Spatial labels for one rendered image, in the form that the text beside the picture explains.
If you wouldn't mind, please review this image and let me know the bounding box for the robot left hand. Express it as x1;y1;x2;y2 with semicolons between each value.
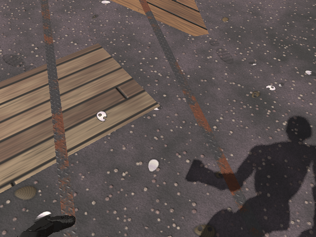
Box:
17;215;76;237

